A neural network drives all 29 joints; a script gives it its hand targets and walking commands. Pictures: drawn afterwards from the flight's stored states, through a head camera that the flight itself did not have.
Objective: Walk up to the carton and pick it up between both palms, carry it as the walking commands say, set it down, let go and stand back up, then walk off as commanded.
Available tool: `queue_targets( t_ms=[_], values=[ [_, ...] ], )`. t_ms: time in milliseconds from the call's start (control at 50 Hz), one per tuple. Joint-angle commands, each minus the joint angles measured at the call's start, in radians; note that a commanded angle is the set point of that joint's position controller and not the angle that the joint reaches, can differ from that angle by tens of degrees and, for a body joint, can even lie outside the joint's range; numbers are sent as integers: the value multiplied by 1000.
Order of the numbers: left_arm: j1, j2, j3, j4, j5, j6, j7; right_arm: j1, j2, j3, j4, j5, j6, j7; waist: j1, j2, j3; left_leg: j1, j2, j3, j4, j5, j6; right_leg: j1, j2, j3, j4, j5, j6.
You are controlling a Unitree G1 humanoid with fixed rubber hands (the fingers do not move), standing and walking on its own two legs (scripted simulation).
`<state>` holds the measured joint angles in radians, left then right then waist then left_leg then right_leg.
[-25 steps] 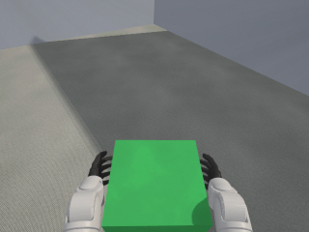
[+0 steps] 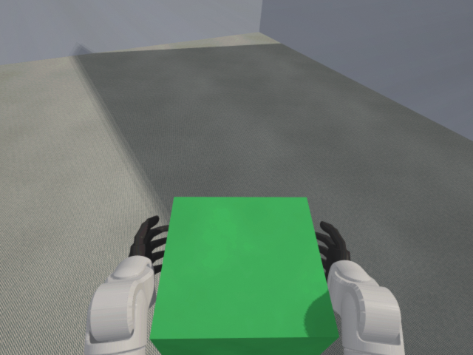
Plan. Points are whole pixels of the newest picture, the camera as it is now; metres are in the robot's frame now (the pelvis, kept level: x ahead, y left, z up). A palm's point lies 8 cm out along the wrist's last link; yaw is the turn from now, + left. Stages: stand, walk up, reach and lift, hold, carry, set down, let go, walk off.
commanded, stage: carry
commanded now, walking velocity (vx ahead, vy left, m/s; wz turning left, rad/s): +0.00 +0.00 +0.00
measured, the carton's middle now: (239, 291) +0.25 -0.01 +0.02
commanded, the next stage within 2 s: none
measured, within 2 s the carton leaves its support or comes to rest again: neither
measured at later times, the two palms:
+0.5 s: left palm (121, 272) +0.25 +0.16 +0.09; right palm (329, 273) +0.24 -0.14 +0.10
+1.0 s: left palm (148, 322) +0.19 +0.12 +0.06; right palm out of the picture +0.12 -0.17 +0.07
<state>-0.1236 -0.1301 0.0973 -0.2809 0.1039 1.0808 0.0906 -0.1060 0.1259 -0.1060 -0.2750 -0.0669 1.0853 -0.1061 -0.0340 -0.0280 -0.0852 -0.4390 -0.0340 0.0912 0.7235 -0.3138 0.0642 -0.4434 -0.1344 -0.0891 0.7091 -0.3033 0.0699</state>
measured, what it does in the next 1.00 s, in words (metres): walks backwards: right foot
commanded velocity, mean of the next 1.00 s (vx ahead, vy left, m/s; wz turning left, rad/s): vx -0.15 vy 0.00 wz -0.37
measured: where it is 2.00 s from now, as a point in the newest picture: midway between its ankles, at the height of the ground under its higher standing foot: outside the picture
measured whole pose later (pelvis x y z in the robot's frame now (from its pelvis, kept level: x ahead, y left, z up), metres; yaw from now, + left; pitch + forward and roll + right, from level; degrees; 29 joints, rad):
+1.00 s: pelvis -0.12 +0.03 +0.00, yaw -14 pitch +3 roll -1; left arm -0.19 -0.14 0.16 -0.38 0.07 1.17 0.11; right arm -0.19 0.14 -0.10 -0.34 -0.08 1.16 -0.11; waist 0.02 -0.02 0.04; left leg -0.55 0.10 0.28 0.67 -0.17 0.11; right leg -0.58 -0.01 -0.05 1.06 -0.46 0.02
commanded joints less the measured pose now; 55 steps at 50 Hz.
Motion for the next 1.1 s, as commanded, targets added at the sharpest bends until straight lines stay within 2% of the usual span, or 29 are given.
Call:
queue_targets(
  t_ms=[0, 20, 60, 200, 220, 260, 280, 300, 380, 460, 520, 560, 600, 640, 680, 700, 720, 740, 780, 800, 820, 840, 880, 900, 940, 1020, 1040, 1060, 1080],
  values=[
    [-516, -897, -758, -149, -373, 70, -229, -544, 840, 727, -152, 396, 51, 288, 24, 257, -224, 241, 409, -490, -407, 349, 97, -173, 23, 50, 287, -323, 7],
    [-555, -917, -779, -174, -398, 72, -231, -557, 860, 722, -159, 389, 55, 286, 19, 182, -226, 243, 373, -442, -379, 364, 102, -167, 23, 39, 288, -279, 5],
    [-587, -934, -793, -181, -440, 82, -240, -574, 873, 697, -181, 374, 55, 271, 20, 124, -266, 268, 337, -382, -352, 425, 99, -146, 39, 34, 285, -210, -12],
    [-523, -902, -755, -116, -433, 86, -248, -494, 853, 629, -76, 283, 49, 242, 25, 146, -372, 341, 304, -303, -299, 446, 92, 58, 113, 5, -93, -132, -57],
    [-499, -903, -743, -80, -420, 81, -251, -490, 847, 624, -59, 272, 45, 243, 35, 121, -372, 316, 285, -273, -278, 438, 72, 135, 102, 5, -230, -25, -64],
    [-482, -897, -717, -31, -393, 60, -261, -489, 853, 627, -20, 254, 30, 249, 27, -6, -390, 202, 202, -199, -211, 441, 2, 302, -32, 169, -302, 105, -107],
    [-504, -915, -724, -41, -400, 52, -263, -545, 866, 659, -68, 277, 29, 255, 22, -98, -351, 161, 133, -146, -224, 355, -41, 277, -104, 233, -268, 260, -142],
    [-523, -939, -710, -37, -395, 47, -266, -620, 879, 683, -110, 301, 27, 261, 20, -125, -330, 199, 114, -122, -242, 183, -32, 211, -107, 216, -263, 273, -147],
    [-558, -946, -705, -89, -383, 51, -249, -682, 890, 707, -172, 359, 31, 271, 36, 8, -309, 211, 188, -228, -337, 143, 20, 170, 10, 112, -226, -7, -93],
    [-515, -915, -741, -133, -401, 99, -233, -558, 883, 712, -132, 370, 81, 268, 38, 78, -341, 306, 291, -233, -300, 509, 31, 136, 43, 93, -101, 110, -74],
    [-489, -890, -735, -106, -397, 120, -243, -493, 871, 683, -63, 341, 95, 268, 36, 156, -326, 348, 352, -229, -276, 659, 76, 53, 83, 64, -50, 7, -70],
    [-504, -898, -738, -99, -409, 125, -252, -501, 874, 672, -53, 328, 97, 266, 37, 176, -304, 303, 362, -204, -288, 572, 77, 56, 83, 69, -75, -28, -79],
    [-538, -918, -747, -104, -431, 125, -261, -539, 891, 674, -70, 327, 93, 264, 39, 139, -276, 224, 338, -164, -292, 408, 49, 85, 66, 108, -111, 24, -97],
    [-574, -930, -752, -113, -451, 122, -268, -569, 908, 679, -92, 330, 91, 261, 34, 2, -248, 145, 281, -100, -228, 246, 3, 84, -14, 226, -190, 147, -124],
    [-595, -940, -754, -131, -464, 118, -271, -610, 924, 699, -138, 347, 85, 260, 35, -135, -237, 73, 163, -21, -75, 68, -48, 89, -137, 409, -298, 301, -186],
    [-576, -955, -755, -132, -463, 115, -269, -635, 914, 709, -168, 362, 84, 259, 41, -199, -247, 75, 112, -20, 36, -66, -56, 67, -182, 471, -323, 362, -225],
    [-578, -953, -750, -138, -459, 112, -266, -656, 917, 721, -186, 378, 80, 259, 43, -209, -250, 80, 98, -45, 87, -124, -57, 40, -191, 488, -327, 387, -238],
    [-576, -957, -748, -142, -452, 110, -261, -660, 918, 720, -193, 388, 77, 261, 39, -185, -263, 98, 105, -69, 63, -116, -58, 20, -172, 472, -314, 389, -230],
    [-565, -946, -746, -167, -440, 107, -247, -606, 917, 706, -179, 388, 75, 267, 26, -61, -320, 236, 118, -58, -117, 30, -54, -30, -86, 354, -208, 406, -178],
    [-565, -937, -741, -180, -432, 107, -241, -569, 914, 698, -172, 383, 73, 270, 20, 90, -354, 313, 228, -160, -283, 138, -23, -83, 8, 266, -88, 285, -127],
    [-557, -934, -740, -195, -422, 106, -239, -538, 904, 688, -156, 373, 69, 273, 25, 369, -386, 392, 499, -370, -405, 363, 84, -181, 162, 88, 176, -84, -63],
    [-565, -925, -746, -182, -417, 104, -238, -552, 917, 702, -167, 381, 66, 272, 32, 365, -399, 331, 583, -373, -394, 398, 190, -155, 154, 53, 453, -311, -54],
    [-555, -937, -769, -220, -433, 97, -237, -546, 929, 724, -202, 382, 64, 274, 34, 159, -362, 229, 517, -257, -390, 241, 168, -130, 99, 74, 516, -214, -45],
    [-550, -956, -770, -211, -436, 102, -240, -537, 931, 716, -199, 367, 64, 270, 34, 124, -346, 206, 470, -189, -385, 206, 136, -121, 90, 68, 486, -177, -48],
    [-534, -953, -759, -191, -429, 105, -248, -528, 924, 705, -194, 345, 62, 260, 43, 155, -363, 203, 421, -102, -366, 188, 83, -41, 99, 36, 334, -149, -50],
    [-562, -938, -760, -200, -455, 104, -257, -533, 921, 700, -208, 339, 61, 251, 31, 222, -417, 238, 435, -53, -326, 114, 51, 113, 134, 4, 51, -213, -72],
    [-547, -946, -754, -178, -452, 104, -259, -533, 918, 699, -202, 340, 63, 251, 40, 168, -406, 196, 424, -26, -269, 75, 16, 175, 114, 50, -108, -134, -83],
    [-532, -946, -748, -155, -447, 102, -261, -512, 911, 694, -178, 332, 67, 251, 41, 29, -359, 99, 369, 18, -163, 58, -43, 227, 42, 211, -293, -97, -116],
    [-512, -935, -743, -143, -443, 100, -263, -501, 915, 696, -185, 322, 68, 253, 28, -250, -335, -92, 256, 68, 22, -63, -107, 275, -210, 568, -376, 50, -190]
  ],
)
